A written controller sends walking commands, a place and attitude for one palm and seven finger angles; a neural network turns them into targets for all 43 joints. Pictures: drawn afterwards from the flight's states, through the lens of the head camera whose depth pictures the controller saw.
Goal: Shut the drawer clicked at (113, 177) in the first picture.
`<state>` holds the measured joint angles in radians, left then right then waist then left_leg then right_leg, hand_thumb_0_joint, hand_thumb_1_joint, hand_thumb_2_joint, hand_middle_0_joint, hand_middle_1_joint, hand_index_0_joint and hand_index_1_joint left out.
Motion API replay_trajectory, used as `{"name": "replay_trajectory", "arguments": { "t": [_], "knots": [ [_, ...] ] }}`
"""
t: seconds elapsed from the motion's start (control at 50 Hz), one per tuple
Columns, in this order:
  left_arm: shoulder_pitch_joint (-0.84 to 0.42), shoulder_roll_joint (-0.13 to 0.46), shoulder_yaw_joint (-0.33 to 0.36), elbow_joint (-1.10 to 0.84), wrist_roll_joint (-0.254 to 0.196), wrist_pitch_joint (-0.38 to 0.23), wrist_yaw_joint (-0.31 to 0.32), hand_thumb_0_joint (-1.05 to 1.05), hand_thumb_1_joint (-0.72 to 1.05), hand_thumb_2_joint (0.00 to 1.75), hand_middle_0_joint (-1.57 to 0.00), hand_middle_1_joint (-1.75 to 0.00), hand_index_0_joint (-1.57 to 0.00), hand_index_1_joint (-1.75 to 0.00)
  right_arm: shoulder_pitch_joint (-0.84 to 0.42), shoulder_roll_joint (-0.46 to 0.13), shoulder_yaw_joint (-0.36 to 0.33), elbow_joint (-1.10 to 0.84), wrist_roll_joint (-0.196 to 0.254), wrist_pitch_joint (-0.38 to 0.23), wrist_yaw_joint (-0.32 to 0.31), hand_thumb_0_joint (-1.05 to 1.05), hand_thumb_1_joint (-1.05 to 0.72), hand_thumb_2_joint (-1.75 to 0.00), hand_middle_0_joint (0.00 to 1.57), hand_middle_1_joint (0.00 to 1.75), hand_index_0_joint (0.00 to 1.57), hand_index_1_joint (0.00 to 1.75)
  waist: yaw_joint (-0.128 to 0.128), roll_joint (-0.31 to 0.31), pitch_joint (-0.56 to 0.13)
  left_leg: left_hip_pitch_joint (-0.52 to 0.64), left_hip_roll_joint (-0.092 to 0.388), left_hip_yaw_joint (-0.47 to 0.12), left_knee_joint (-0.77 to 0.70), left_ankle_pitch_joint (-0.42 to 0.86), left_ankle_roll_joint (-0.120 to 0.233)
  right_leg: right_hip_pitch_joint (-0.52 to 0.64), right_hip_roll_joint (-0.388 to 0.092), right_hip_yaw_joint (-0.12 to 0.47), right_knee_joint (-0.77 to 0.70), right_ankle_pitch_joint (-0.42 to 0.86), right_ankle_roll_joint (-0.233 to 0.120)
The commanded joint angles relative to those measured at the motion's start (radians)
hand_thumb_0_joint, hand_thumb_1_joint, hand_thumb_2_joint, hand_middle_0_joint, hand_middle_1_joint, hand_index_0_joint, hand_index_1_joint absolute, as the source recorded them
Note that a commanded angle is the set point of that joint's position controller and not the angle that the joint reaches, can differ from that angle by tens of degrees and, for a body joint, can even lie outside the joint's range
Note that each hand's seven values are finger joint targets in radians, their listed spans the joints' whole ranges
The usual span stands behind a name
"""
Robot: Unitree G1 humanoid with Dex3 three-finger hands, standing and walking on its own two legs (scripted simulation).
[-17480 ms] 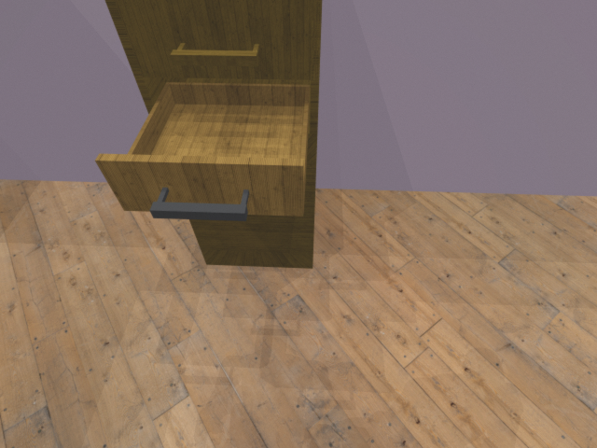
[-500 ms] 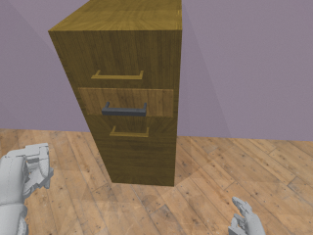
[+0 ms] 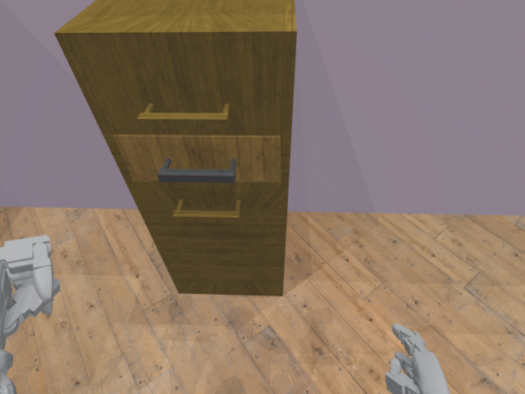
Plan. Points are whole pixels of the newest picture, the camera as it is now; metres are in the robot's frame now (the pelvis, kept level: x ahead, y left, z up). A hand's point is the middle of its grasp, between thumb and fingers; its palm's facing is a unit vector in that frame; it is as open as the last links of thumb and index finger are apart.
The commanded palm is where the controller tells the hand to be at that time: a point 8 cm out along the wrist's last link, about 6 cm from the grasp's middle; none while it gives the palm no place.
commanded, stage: step back with the hand held close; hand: left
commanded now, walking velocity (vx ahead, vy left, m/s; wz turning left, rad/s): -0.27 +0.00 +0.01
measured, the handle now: (198, 169) +0.60 +0.20 -0.04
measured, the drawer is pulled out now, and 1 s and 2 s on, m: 0.00 0.00 0.00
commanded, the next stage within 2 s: stop stepping back and stand still in 1.24 s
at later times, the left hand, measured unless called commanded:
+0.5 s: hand (12, 355) +0.13 +0.26 +0.15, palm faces +0.38 -0.79 -0.48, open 3.2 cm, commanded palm +0.07 +0.29 +0.17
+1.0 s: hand out of the picture +0.06 +0.23 +0.15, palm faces +0.30 -0.82 -0.49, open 3.2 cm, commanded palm -0.01 +0.28 +0.17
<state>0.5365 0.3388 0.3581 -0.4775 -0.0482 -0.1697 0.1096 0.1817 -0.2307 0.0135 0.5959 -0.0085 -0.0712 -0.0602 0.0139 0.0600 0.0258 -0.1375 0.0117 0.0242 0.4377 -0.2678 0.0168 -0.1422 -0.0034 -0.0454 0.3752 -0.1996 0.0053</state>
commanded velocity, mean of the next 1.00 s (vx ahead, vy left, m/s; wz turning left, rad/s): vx -0.32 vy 0.00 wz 0.00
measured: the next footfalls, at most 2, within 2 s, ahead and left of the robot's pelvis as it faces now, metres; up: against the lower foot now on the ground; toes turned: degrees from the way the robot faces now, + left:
right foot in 0.84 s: -0.09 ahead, -0.11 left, +0.00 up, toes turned +6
left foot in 1.26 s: -0.09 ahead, +0.11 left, +0.00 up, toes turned +1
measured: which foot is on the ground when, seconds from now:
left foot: down 0.00-1.00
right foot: down 0.00-0.72, up 0.74-0.82, down 0.84-1.00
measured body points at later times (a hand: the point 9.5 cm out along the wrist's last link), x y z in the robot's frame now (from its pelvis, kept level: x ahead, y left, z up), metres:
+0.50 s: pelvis -0.06 +0.01 -0.01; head -0.05 +0.01 +0.44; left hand +0.10 +0.30 +0.18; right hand +0.13 -0.21 -0.08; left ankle -0.02 +0.10 -0.74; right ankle +0.00 -0.12 -0.74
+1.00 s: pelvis -0.14 +0.00 -0.01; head -0.08 +0.02 +0.43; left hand +0.04 +0.28 +0.17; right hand +0.04 -0.24 -0.10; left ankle -0.02 +0.10 -0.74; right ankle -0.13 -0.12 -0.74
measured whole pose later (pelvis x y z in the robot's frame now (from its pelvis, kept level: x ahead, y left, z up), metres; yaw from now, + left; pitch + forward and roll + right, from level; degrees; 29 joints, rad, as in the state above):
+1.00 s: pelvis -0.14 +0.00 -0.01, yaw +1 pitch +3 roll -2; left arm 0.62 0.41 0.39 -0.61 -0.03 -0.30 0.12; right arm 0.16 -0.21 -0.02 0.62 -0.01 -0.11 -0.06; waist -0.02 0.00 0.06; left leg -0.49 0.02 -0.02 0.50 -0.06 0.02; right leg -0.31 0.08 0.05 0.53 -0.27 0.00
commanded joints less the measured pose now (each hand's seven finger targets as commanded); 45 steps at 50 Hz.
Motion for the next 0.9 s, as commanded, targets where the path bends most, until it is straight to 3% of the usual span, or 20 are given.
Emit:
{"name": "replay_trajectory", "arguments": {
  "t": [0.0,0.08,0.1,0.16,0.22,0.32,0.42,0.46,0.52,0.58,0.62,0.64,0.66,0.7,0.72,0.76,0.8,0.84,0.88],
  "knots": [
    [0.072,0.145,0.085,-0.173,-0.006,-0.063,0.010,0.00,0.90,0.90,-1.40,-1.60,-1.40,-1.60,-0.107,-0.111,-0.062,-0.167,0.000,-0.003,-0.005,0.00,-0.90,-0.90,0.20,0.30,0.20,0.30,-0.005,-0.013,-0.119,-0.052,0.032,-0.040,-0.054,0.346,0.016,0.045,-0.055,0.055,-0.020,0.315,-0.011],
    [0.113,0.197,0.133,-0.251,-0.012,-0.070,0.021,0.00,0.90,0.90,-1.40,-1.60,-1.40,-1.60,-0.105,-0.107,-0.074,-0.196,0.009,0.019,-0.008,0.00,-0.90,-0.90,0.20,0.30,0.20,0.30,-0.003,-0.057,-0.227,-0.067,0.040,-0.046,-0.037,0.431,0.013,0.100,-0.050,0.041,0.038,0.414,0.001],
    [0.117,0.221,0.155,-0.274,-0.014,-0.072,0.026,0.00,0.90,0.90,-1.40,-1.60,-1.40,-1.60,-0.113,-0.110,-0.073,-0.200,0.007,0.021,-0.013,0.00,-0.90,-0.90,0.20,0.30,0.20,0.30,0.004,-0.034,-0.246,-0.081,0.040,-0.051,-0.036,0.449,0.010,0.115,-0.049,0.038,0.052,0.431,0.002],
    [0.129,0.219,0.151,-0.306,-0.013,-0.073,0.032,0.00,0.90,0.90,-1.40,-1.60,-1.40,-1.60,-0.102,-0.105,-0.076,-0.211,0.012,0.023,-0.019,0.00,-0.90,-0.90,0.20,0.30,0.20,0.30,-0.001,-0.015,-0.250,-0.105,0.051,-0.058,-0.033,0.453,0.014,0.106,-0.041,0.035,0.085,0.425,0.009],
    [0.127,0.212,0.142,-0.320,-0.005,-0.076,0.034,0.00,0.90,0.90,-1.40,-1.60,-1.40,-1.60,-0.100,-0.113,-0.075,-0.212,0.008,0.016,-0.025,0.00,-0.90,-0.90,0.20,0.30,0.20,0.30,-0.002,0.050,-0.211,-0.165,0.070,-0.083,-0.065,0.402,0.021,0.090,-0.018,0.028,0.116,0.331,0.014],
    [0.099,0.185,0.129,-0.285,0.010,-0.085,0.034,0.00,0.90,0.90,-1.40,-1.60,-1.40,-1.60,-0.094,-0.121,-0.076,-0.208,0.003,-0.003,-0.027,0.00,-0.90,-0.90,0.20,0.30,0.20,0.30,-0.007,0.066,-0.122,-0.376,0.112,-0.117,-0.142,0.125,0.055,0.127,0.002,0.041,0.202,0.193,0.017],
    [0.057,0.176,0.122,-0.270,0.026,-0.101,0.040,0.00,0.90,0.90,-1.40,-1.60,-1.40,-1.60,-0.083,-0.120,-0.072,-0.212,0.008,-0.021,-0.027,0.00,-0.90,-0.90,0.20,0.30,0.20,0.30,-0.018,0.000,-0.068,-0.547,0.106,-0.131,-0.151,-0.224,0.074,0.152,-0.013,0.085,0.200,0.113,0.011],
    [0.041,0.176,0.121,-0.272,0.031,-0.108,0.042,0.00,0.90,0.90,-1.40,-1.60,-1.40,-1.60,-0.075,-0.120,-0.075,-0.208,0.005,-0.027,-0.025,0.00,-0.90,-0.90,0.20,0.30,0.20,0.30,-0.021,-0.054,-0.061,-0.528,0.078,-0.111,-0.093,-0.266,0.068,0.091,-0.035,0.122,0.133,0.031,0.003],
    [0.018,0.191,0.117,-0.301,0.030,-0.119,0.049,0.00,0.90,0.90,-1.40,-1.60,-1.40,-1.60,-0.062,-0.110,-0.074,-0.200,-0.001,-0.033,-0.024,0.00,-0.90,-0.90,0.20,0.30,0.20,0.30,-0.029,-0.118,-0.063,-0.382,0.019,-0.073,0.040,-0.238,0.040,-0.103,-0.095,0.201,-0.037,-0.189,-0.027],
    [0.011,0.197,0.104,-0.321,0.023,-0.132,0.065,0.00,0.90,0.90,-1.40,-1.60,-1.40,-1.60,-0.040,-0.104,-0.071,-0.179,-0.005,-0.033,-0.021,0.00,-0.90,-0.90,0.20,0.30,0.20,0.30,-0.041,-0.137,-0.082,-0.190,-0.012,-0.046,0.168,-0.153,0.010,-0.314,-0.152,0.203,-0.136,-0.341,-0.058],
    [0.020,0.211,0.118,-0.336,0.021,-0.140,0.074,0.00,0.90,0.90,-1.40,-1.60,-1.40,-1.60,-0.046,-0.103,-0.068,-0.174,-0.005,-0.032,-0.027,0.00,-0.90,-0.90,0.20,0.30,0.20,0.30,-0.044,-0.076,-0.092,-0.179,0.002,-0.069,0.097,-0.141,0.012,-0.312,-0.117,0.140,-0.093,-0.304,-0.040],
    [0.026,0.213,0.122,-0.337,0.021,-0.144,0.076,0.00,0.90,0.90,-1.40,-1.60,-1.40,-1.60,-0.049,-0.110,-0.068,-0.176,-0.005,-0.033,-0.030,0.00,-0.90,-0.90,0.20,0.30,0.20,0.30,-0.045,-0.030,-0.085,-0.227,0.023,-0.105,0.028,-0.170,0.022,-0.275,-0.081,0.112,-0.049,-0.280,-0.024],
    [0.036,0.216,0.133,-0.340,0.022,-0.149,0.077,0.00,0.90,0.90,-1.40,-1.60,-1.40,-1.60,-0.056,-0.116,-0.068,-0.180,-0.005,-0.036,-0.032,0.00,-0.90,-0.90,0.20,0.30,0.20,0.30,-0.042,0.033,-0.079,-0.324,0.063,-0.158,-0.074,-0.225,0.039,-0.190,-0.034,0.080,0.024,-0.253,-0.006],
    [0.058,0.216,0.159,-0.330,0.041,-0.157,0.075,0.00,0.90,0.90,-1.40,-1.60,-1.40,-1.60,-0.085,-0.130,-0.072,-0.191,0.000,-0.051,-0.038,0.00,-0.90,-0.90,0.20,0.30,0.20,0.30,-0.025,0.208,-0.096,-0.631,0.204,-0.326,-0.311,-0.435,0.101,0.106,0.074,0.039,0.360,-0.094,0.023],
    [0.067,0.214,0.169,-0.315,0.052,-0.161,0.071,0.00,0.90,0.90,-1.40,-1.60,-1.40,-1.60,-0.088,-0.118,-0.078,-0.196,-0.002,-0.055,-0.039,0.00,-0.90,-0.90,0.20,0.30,0.20,0.30,-0.012,0.202,-0.100,-0.698,0.245,-0.347,-0.323,-0.451,0.122,0.159,0.084,0.050,0.444,-0.062,0.022],
    [0.087,0.225,0.182,-0.313,0.049,-0.168,0.064,0.00,0.90,0.90,-1.40,-1.60,-1.40,-1.60,-0.072,-0.115,-0.087,-0.199,-0.001,-0.066,-0.033,0.00,-0.90,-0.90,0.20,0.30,0.20,0.30,-0.011,0.114,-0.119,-0.639,0.237,-0.306,-0.239,-0.325,0.130,0.136,0.079,0.079,0.409,-0.044,0.015],
    [0.128,0.223,0.190,-0.294,0.044,-0.169,0.056,0.00,0.90,0.90,-1.40,-1.60,-1.40,-1.60,-0.081,-0.119,-0.090,-0.202,0.003,-0.083,-0.028,0.00,-0.90,-0.90,0.20,0.30,0.20,0.30,-0.010,0.056,-0.124,-0.605,0.181,-0.238,-0.143,-0.243,0.112,0.139,0.071,0.096,0.294,0.040,0.011],
    [0.137,0.209,0.168,-0.291,0.036,-0.182,0.041,0.00,0.90,0.90,-1.40,-1.60,-1.40,-1.60,-0.082,-0.124,-0.087,-0.178,-0.005,-0.091,-0.021,0.00,-0.90,-0.90,0.20,0.30,0.20,0.30,-0.022,0.036,-0.077,-0.572,0.129,-0.206,-0.103,-0.229,0.085,0.072,0.040,0.137,0.183,0.082,-0.004],
    [0.115,0.219,0.153,-0.318,0.007,-0.199,0.034,0.00,0.90,0.90,-1.40,-1.60,-1.40,-1.60,-0.058,-0.110,-0.075,-0.138,-0.009,-0.090,-0.008,0.00,-0.90,-0.90,0.20,0.30,0.20,0.30,-0.034,0.003,-0.134,-0.294,0.075,-0.128,-0.012,0.112,0.036,-0.107,-0.021,0.180,0.094,0.230,-0.023]
  ]
}}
